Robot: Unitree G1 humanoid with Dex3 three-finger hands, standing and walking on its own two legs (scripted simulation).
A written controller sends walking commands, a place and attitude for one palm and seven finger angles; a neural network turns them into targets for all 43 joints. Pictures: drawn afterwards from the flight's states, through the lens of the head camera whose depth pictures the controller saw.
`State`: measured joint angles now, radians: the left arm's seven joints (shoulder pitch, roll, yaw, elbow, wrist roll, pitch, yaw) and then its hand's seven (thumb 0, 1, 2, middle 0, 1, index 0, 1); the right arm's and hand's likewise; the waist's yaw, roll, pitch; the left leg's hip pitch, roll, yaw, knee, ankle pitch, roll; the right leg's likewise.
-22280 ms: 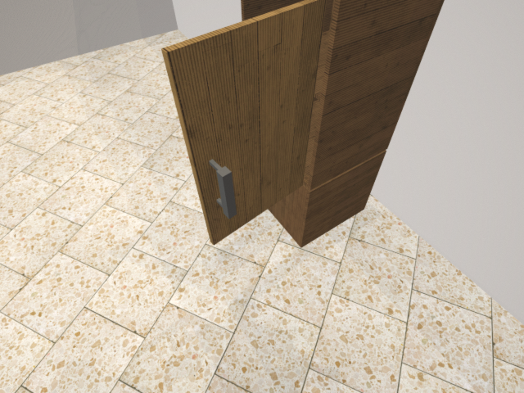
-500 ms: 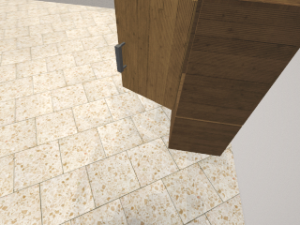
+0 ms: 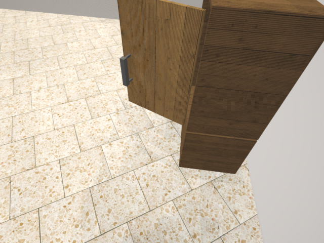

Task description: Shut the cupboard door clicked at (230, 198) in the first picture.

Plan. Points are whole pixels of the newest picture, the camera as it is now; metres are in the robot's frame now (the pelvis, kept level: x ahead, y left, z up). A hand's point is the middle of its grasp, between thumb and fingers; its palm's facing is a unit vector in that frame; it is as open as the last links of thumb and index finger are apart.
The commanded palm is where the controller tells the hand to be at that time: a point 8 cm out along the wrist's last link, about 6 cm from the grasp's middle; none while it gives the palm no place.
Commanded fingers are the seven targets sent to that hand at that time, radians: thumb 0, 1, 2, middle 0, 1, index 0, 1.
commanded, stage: let the arm hang, fingers relaxed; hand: left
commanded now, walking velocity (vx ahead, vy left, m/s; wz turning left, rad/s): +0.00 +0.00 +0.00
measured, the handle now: (127, 70) +0.91 +0.21 -0.09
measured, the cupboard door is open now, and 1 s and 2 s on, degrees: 66 66 66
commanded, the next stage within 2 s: look to check the result in 0.02 s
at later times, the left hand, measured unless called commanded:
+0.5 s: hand out of the picture -0.01 +0.16 -0.18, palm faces +0.04 -0.98 -0.17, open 7.4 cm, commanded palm none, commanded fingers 0.00 0.90 0.90 -0.20 -0.30 -0.20 -0.30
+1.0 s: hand out of the picture +0.03 +0.17 -0.19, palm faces +0.12 -0.97 -0.20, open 7.4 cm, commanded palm none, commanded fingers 0.00 0.90 0.90 -0.20 -0.30 -0.20 -0.30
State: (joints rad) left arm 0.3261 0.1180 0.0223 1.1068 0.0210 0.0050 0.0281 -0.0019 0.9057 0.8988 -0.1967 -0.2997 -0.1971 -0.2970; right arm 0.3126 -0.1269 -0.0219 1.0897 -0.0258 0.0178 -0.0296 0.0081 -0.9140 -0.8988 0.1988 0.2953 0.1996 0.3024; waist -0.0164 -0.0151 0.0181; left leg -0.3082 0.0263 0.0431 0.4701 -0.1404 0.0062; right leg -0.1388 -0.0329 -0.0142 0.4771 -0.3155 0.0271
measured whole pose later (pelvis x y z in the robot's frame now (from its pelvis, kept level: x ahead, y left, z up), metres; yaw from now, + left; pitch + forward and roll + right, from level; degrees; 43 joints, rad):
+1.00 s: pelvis +0.03 -0.01 -0.01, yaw +4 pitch -2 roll -1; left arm 0.28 0.16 0.06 1.05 0.02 0.02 0.03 0.00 0.90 0.90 -0.20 -0.30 -0.20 -0.30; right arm 0.25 -0.17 -0.04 1.06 -0.02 0.04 -0.02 0.01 -0.91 -0.90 0.20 0.30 0.20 0.30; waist -0.02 0.00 0.09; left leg -0.34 0.02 0.00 0.63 -0.26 -0.01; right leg -0.11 -0.04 -0.08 0.56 -0.42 0.02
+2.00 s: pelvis +0.05 -0.06 -0.02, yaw +41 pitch +0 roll +1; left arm 0.22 0.21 0.07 0.83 0.04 0.02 0.01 0.00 0.90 0.90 -0.20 -0.30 -0.20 -0.30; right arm 0.14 -0.26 -0.09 0.88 -0.03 0.08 0.01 0.01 -0.91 -0.90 0.20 0.30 0.20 0.30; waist 0.00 0.05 0.12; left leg -0.48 -0.03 -0.08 1.10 -0.50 -0.02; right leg -0.35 -0.08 -0.11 0.70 -0.35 -0.01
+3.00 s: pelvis +0.15 +0.13 -0.02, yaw +78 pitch +1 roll -1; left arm 0.45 0.17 0.06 1.03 0.02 -0.03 -0.01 0.00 0.90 0.90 -0.20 -0.30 -0.20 -0.30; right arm 0.03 -0.24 -0.06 0.85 -0.04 -0.01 0.05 0.01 -0.91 -0.90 0.20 0.29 0.20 0.30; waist 0.03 -0.02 0.12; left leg -0.44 0.02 0.13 0.64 -0.20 0.10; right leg -0.07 -0.20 -0.34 0.74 -0.51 0.07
